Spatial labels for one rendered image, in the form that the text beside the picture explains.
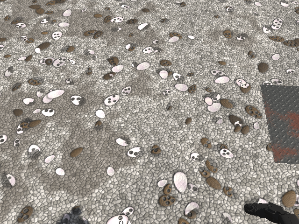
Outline robot right hand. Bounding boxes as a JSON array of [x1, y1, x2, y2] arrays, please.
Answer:
[[244, 202, 299, 224]]

